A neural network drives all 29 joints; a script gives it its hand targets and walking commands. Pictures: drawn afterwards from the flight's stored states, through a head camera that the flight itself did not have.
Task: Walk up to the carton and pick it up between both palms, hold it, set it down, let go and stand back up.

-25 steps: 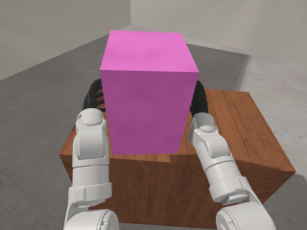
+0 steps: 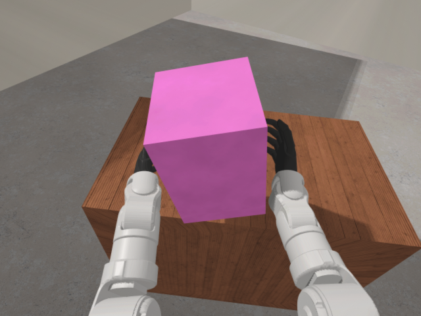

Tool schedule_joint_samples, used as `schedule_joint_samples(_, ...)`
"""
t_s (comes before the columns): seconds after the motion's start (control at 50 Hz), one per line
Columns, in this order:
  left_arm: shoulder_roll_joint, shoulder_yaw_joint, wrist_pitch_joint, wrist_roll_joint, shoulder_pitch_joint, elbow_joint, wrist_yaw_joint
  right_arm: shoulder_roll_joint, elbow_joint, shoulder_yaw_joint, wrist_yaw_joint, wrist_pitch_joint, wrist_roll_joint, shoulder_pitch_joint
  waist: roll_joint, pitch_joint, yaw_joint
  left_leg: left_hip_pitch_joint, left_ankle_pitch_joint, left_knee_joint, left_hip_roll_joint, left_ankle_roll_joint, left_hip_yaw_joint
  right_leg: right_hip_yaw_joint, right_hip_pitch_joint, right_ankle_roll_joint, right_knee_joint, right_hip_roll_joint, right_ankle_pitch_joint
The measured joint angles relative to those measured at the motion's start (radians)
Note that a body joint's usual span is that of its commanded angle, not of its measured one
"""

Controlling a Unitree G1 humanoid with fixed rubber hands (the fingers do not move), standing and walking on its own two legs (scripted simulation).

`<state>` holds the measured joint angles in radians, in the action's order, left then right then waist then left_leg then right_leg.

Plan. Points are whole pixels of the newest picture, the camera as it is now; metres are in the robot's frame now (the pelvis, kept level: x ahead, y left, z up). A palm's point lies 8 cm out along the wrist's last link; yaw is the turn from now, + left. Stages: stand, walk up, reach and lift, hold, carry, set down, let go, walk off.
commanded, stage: set down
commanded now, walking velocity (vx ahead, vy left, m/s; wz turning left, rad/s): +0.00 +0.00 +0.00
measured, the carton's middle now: (213, 146) +0.42 +0.01 +0.13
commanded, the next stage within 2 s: none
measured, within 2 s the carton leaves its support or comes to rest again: rests again in 1.70 s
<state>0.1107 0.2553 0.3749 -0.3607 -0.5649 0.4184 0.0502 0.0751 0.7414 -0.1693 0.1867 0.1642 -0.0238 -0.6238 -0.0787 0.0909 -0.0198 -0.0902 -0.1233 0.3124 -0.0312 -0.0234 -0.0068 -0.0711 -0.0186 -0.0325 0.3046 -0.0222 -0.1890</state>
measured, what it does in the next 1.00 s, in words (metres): stands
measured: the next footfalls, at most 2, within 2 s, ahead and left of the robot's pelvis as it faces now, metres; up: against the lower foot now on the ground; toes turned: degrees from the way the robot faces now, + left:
none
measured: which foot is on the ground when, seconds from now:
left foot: down 0.00-1.00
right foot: down 0.00-1.00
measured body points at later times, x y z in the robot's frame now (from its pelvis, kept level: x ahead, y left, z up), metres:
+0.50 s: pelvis +0.02 +0.00 +0.00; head +0.03 +0.02 +0.45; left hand +0.41 +0.14 +0.08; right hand +0.42 -0.12 +0.11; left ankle +0.04 +0.13 -0.75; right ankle -0.01 -0.09 -0.75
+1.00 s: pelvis +0.01 -0.01 +0.00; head +0.04 +0.01 +0.45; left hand +0.41 +0.13 +0.06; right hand +0.42 -0.13 +0.09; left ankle +0.04 +0.13 -0.75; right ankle -0.01 -0.09 -0.75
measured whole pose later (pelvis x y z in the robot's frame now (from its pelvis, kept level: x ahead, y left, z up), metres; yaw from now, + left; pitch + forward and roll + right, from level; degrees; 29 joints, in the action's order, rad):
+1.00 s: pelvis +0.01 -0.01 +0.00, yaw -2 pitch +2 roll +0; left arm 0.16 0.49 0.12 -0.41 -0.70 0.77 0.08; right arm 0.13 0.97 -0.52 0.12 0.24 -0.32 -0.77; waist -0.04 0.02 0.04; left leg -0.21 -0.11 0.29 -0.05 -0.03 -0.04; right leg -0.04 -0.17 -0.04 0.31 -0.04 -0.18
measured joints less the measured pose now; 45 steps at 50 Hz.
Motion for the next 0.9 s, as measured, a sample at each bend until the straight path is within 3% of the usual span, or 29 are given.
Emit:
schedule_joint_samples(0.18,0.000,-0.003,-0.010,0.023,0.020,-0.036,0.014,-0.030,-0.026,0.077,0.020,-0.012,0.063,-0.003,0.015,-0.024,-0.011,-0.033,-0.016,0.006,-0.002,-0.003,0.004,-0.003,-0.025,0.000,-0.008,-0.003,-0.010)
schedule_joint_samples(0.42,0.019,0.040,-0.033,0.003,0.026,-0.013,0.001,-0.011,0.008,0.052,0.018,0.002,0.020,-0.005,0.035,-0.021,-0.012,-0.032,-0.026,0.007,0.001,-0.004,0.011,-0.010,-0.018,0.000,-0.016,-0.001,-0.017)
schedule_joint_samples(0.64,0.031,0.079,-0.088,-0.010,-0.031,0.102,0.013,0.005,0.093,-0.057,-0.006,0.043,-0.062,-0.039,0.034,-0.045,0.014,-0.079,-0.013,0.005,-0.009,-0.007,0.000,0.001,-0.070,-0.006,-0.016,-0.010,0.000)
schedule_joint_samples(0.9,0.045,0.202,-0.208,-0.045,-0.120,0.302,0.023,0.040,0.208,-0.284,-0.060,0.075,-0.243,-0.124,0.039,-0.062,0.052,-0.105,0.014,-0.024,-0.016,-0.008,-0.026,0.026,-0.125,-0.010,-0.006,-0.015,0.015)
